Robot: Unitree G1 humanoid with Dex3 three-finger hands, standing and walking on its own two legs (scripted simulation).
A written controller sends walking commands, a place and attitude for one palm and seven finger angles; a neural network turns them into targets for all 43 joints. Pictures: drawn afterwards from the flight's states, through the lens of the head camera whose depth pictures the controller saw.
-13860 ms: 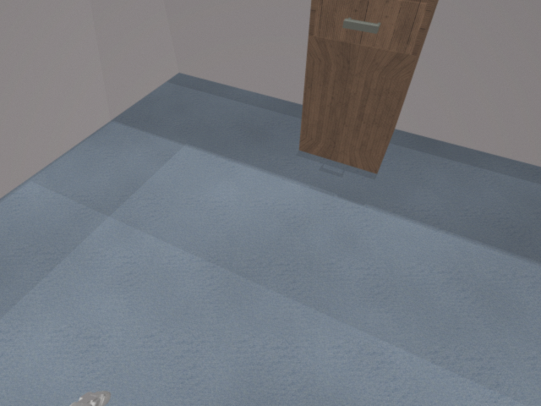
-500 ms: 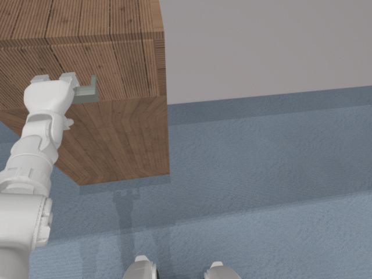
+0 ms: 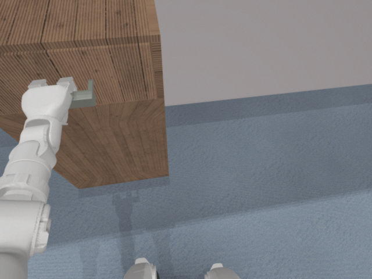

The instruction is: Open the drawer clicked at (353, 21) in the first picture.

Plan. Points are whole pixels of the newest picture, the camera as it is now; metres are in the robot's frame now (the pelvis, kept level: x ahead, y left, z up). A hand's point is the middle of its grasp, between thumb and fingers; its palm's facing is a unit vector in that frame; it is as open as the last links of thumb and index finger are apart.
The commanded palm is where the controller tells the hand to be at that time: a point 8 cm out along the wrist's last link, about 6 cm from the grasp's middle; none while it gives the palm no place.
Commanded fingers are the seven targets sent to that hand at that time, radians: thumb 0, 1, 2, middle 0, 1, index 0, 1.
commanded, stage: pull the drawer open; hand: left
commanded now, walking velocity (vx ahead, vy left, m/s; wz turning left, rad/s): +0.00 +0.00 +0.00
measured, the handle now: (63, 93) +0.53 +0.26 +0.03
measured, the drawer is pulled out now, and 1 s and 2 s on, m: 0.00 0.13 0.24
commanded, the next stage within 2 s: none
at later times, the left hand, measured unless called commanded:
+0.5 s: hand (58, 140) +0.42 +0.26 +0.01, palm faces -0.05 -0.04 -1.00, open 6.1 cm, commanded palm +0.38 +0.25 +0.07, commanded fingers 0.00 0.90 0.90 -0.40 -1.35 -0.40 -1.35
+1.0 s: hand (54, 171) +0.35 +0.25 +0.01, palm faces -0.02 -0.05 -1.00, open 6.1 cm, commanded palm +0.32 +0.25 +0.07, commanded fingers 0.00 0.90 0.90 -0.40 -1.35 -0.40 -1.35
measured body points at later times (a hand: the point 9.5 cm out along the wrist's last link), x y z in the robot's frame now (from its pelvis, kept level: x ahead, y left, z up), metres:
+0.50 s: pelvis +0.01 +0.00 +0.01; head +0.09 -0.01 +0.46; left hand +0.41 +0.26 +0.07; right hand +0.09 -0.27 -0.12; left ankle +0.02 +0.11 -0.69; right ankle -0.04 -0.14 -0.69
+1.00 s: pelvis +0.01 -0.01 +0.02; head +0.07 -0.02 +0.46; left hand +0.34 +0.25 +0.07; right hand +0.13 -0.27 -0.11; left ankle +0.02 +0.11 -0.69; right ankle -0.04 -0.14 -0.69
